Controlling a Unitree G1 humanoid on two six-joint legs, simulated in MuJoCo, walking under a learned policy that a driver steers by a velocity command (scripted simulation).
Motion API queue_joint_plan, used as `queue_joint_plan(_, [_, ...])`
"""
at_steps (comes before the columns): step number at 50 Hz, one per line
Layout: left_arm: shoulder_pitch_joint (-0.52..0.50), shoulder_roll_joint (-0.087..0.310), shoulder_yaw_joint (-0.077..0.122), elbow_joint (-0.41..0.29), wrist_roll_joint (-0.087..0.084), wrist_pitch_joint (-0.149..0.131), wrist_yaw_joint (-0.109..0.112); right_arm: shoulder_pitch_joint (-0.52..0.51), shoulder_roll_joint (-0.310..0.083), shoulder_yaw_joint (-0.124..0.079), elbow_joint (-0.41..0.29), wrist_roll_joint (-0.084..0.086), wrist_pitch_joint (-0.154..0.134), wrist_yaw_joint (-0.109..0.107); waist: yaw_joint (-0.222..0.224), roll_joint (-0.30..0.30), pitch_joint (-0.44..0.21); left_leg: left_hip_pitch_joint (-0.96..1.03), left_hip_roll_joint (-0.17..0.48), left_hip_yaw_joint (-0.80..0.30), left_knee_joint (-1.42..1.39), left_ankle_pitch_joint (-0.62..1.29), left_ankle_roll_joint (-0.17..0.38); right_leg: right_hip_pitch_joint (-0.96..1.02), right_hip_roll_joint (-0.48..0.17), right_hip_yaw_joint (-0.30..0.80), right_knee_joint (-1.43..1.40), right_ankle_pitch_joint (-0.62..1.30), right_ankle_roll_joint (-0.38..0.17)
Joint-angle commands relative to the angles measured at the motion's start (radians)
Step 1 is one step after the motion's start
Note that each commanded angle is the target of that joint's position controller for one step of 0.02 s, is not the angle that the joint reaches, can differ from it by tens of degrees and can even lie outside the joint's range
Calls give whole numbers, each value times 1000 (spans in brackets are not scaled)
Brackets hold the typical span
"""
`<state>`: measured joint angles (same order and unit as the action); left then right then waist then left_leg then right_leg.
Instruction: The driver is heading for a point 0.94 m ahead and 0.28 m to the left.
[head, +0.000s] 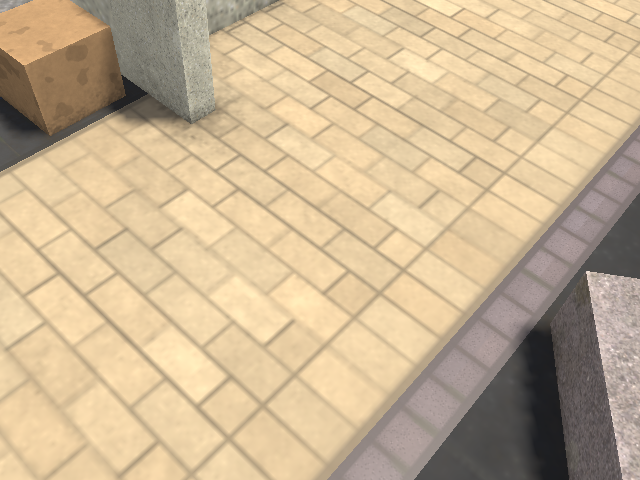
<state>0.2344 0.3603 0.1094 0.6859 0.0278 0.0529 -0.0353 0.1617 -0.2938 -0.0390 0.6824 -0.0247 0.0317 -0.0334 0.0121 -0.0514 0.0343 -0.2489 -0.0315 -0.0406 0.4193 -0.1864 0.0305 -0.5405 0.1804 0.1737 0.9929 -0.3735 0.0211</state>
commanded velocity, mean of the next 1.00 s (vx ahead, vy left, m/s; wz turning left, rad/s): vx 0.00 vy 0.00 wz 0.40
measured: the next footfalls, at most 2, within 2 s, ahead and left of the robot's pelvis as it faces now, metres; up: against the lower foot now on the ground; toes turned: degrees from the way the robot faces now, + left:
right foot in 0.28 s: +0.02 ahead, -0.10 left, +0.00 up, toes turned +10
left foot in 0.66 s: +0.00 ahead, +0.14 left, +0.00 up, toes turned +28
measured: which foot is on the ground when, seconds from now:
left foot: down 0.00-0.28, up 0.30-0.64, down 0.66-1.00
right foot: up 0.00-0.26, down 0.28-0.66, up 0.68-1.00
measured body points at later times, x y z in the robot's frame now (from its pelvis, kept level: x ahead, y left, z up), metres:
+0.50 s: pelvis -0.01 +0.01 +0.00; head +0.04 +0.00 +0.44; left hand +0.07 +0.30 -0.10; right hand +0.15 -0.25 -0.13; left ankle -0.04 +0.11 -0.68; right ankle -0.02 -0.10 -0.74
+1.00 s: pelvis -0.01 +0.07 +0.00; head +0.00 +0.10 +0.45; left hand -0.10 +0.33 -0.15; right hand +0.24 -0.08 -0.10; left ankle -0.04 +0.12 -0.74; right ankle +0.07 -0.05 -0.69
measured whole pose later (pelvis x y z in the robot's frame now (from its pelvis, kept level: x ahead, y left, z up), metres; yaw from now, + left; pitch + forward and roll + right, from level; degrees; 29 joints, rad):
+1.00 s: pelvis -0.01 +0.07 +0.00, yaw +26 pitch -1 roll -1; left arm 0.30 0.30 0.05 0.84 0.01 0.08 -0.03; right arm 0.14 -0.22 0.00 0.75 -0.02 0.03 -0.01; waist 0.04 -0.05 0.07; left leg -0.14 -0.08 0.05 0.38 -0.22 0.10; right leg -0.44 -0.01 0.04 0.91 -0.34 0.02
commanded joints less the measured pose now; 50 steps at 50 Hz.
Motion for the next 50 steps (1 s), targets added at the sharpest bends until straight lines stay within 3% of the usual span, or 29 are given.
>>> queue_joint_plan(1, [77,56,5,-26,-10,3,-14,-50,-97,-22,-69,4,-22,15,27,180,-55,37,208,-178,-122,232,157,-13,-23,-29,224,-16,3])
queue_joint_plan(4, [7,0,-29,-26,-13,7,6,19,-68,-9,-24,7,-34,28,-12,190,-58,126,191,-187,-96,276,151,24,-42,5,-24,-38,16])
queue_joint_plan(5, [-1,-9,-39,-23,-9,12,11,12,-75,-9,-12,11,-33,31,-2,225,-59,141,170,-192,-96,259,139,68,-81,-60,-147,-43,21])
queue_joint_plan(8, [-77,17,-45,-43,-22,11,39,91,-189,-61,11,9,-8,54,-52,296,-42,162,161,-279,-46,380,150,147,-69,-171,-319,-114,22])
queue_joint_plan(10, [-62,22,-48,-43,-32,-2,55,113,-202,-75,19,14,-1,66,-40,277,-63,194,181,-348,-11,512,154,174,-64,-154,-413,-65,3])
queue_joint_plan(12, [-3,21,-52,-24,-29,-26,68,67,-185,-80,10,21,0,68,4,253,-108,164,160,-377,27,508,126,300,-85,-130,-578,53,-26])
queue_joint_plan(13, [35,37,-49,-11,-20,-39,77,42,-169,-80,3,28,-2,65,24,221,-128,67,131,-362,56,405,86,436,-129,-110,-671,148,-44])
queue_joint_plan(14, [60,96,-36,-9,-5,-48,87,55,-117,-69,-9,38,-5,62,20,104,-155,-90,71,-297,148,155,34,586,-289,2,-712,165,-86])
queue_joint_plan(15, [-12,178,-20,-29,-4,-39,91,89,-38,-53,-39,44,-9,63,-21,-169,-101,-306,-85,-73,316,-266,-11,616,-536,209,-719,463,-186])
queue_joint_plan(16, [-26,114,-29,-35,-3,-35,85,85,-126,-74,-17,12,4,56,5,-144,-83,-300,-39,2,554,-428,-19,517,-601,175,-665,705,-280])
queue_joint_plan(17, [-62,35,-53,-49,-9,-36,80,103,-148,-88,3,8,17,57,-25,-69,-65,-286,-12,-5,658,-396,-20,482,-550,86,-655,765,-279])
queue_joint_plan(18, [-108,-3,-64,-56,-10,-34,78,118,-141,-91,20,8,30,62,-45,-51,-36,-285,2,2,717,-334,-32,451,-484,-9,-649,742,-242])
queue_joint_plan(19, [-128,-10,-68,-59,-5,-34,82,117,-133,-90,19,8,40,70,-51,-86,-22,-303,6,15,735,-282,-43,453,-434,-78,-647,729,-208])
queue_joint_plan(21, [-93,8,-61,-43,-3,-36,87,90,-107,-78,8,15,48,90,-25,-126,-9,-336,17,46,692,-238,-72,491,-401,-142,-637,740,-193])
queue_joint_plan(25, [-28,47,-43,-18,-3,-39,77,2,-70,-58,-47,19,54,112,18,-114,-24,-304,45,80,517,-225,-72,531,-451,-183,-606,711,-195])
queue_joint_plan(28, [-31,81,-28,-15,-5,-48,60,-22,-69,-55,-73,25,54,114,17,-127,-35,-179,32,136,386,-225,-37,473,-473,-234,-568,697,-166])
queue_joint_plan(31, [-28,96,-17,-14,-23,-56,42,-13,-79,-62,-83,24,54,107,-1,-118,-57,-84,7,174,255,-204,-2,448,-496,-272,-453,659,-123])
queue_joint_plan(32, [-35,100,-13,-13,-34,-55,37,44,-83,-67,-67,14,48,97,-44,-69,-80,24,-8,161,141,-128,18,390,-480,-318,-329,635,-87])
queue_joint_plan(33, [-11,97,-11,-13,-42,-57,30,135,-142,-85,-45,-3,33,79,-100,71,-130,202,50,-10,-4,17,60,240,-424,-369,-97,467,-25])
queue_joint_plan(34, [-19,-11,-39,-99,-26,-50,21,158,-348,-124,-67,2,21,68,-57,375,-152,362,390,-524,-32,520,204,-126,-227,-383,176,-303,56])
queue_joint_plan(35, [-123,18,-44,-115,12,-31,34,257,-337,-136,-58,36,17,74,-160,219,-232,362,412,-560,-40,560,314,-158,-208,-161,254,-337,47])
queue_joint_plan(36, [-136,20,-44,-114,-1,-25,39,215,-299,-120,-46,28,20,70,-120,178,-156,313,366,-485,-52,430,309,-178,-226,-125,268,-255,35])
queue_joint_plan(37, [-109,32,-41,-82,-15,-26,45,116,-226,-95,-55,23,27,59,-75,148,-66,230,315,-363,-73,352,263,-164,-253,-137,228,-140,22])
queue_joint_plan(38, [-73,49,-36,-51,-13,-24,48,33,-164,-72,-67,26,31,50,-33,150,-40,172,252,-284,-82,339,210,-112,-265,-143,166,-62,16])
queue_joint_plan(40, [28,54,-34,13,-4,-8,37,-10,-110,-45,-63,24,23,43,3,156,-81,110,204,-171,-87,484,178,28,-241,-182,151,15,14])
queue_joint_plan(43, [63,0,-53,63,-27,9,18,-5,-56,-9,-18,11,-9,39,9,117,-93,89,203,-87,-135,428,144,136,-239,-166,13,67,7])
queue_joint_plan(45, [38,6,-52,80,-27,14,12,6,-73,-4,13,-5,-18,31,-18,150,-43,80,210,-65,-170,275,122,151,-214,-131,-82,85,2])
queue_joint_plan(47, [9,52,-34,78,-21,14,8,22,-126,-17,32,-5,-13,21,-35,165,-4,110,243,-72,-178,198,129,98,-188,-119,-75,61,-4])
queue_joint_plan(50, [1,55,-26,76,-15,10,2,33,-125,-20,42,1,-6,13,-36,130,22,163,293,-76,-169,185,168,23,-205,-139,-43,6,-3])
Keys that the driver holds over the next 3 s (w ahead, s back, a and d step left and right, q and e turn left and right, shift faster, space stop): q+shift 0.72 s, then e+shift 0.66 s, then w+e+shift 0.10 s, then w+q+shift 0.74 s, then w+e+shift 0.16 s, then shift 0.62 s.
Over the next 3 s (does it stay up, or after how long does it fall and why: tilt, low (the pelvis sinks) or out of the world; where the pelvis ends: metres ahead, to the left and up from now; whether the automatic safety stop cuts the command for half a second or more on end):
stays up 1.02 0.40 -0.01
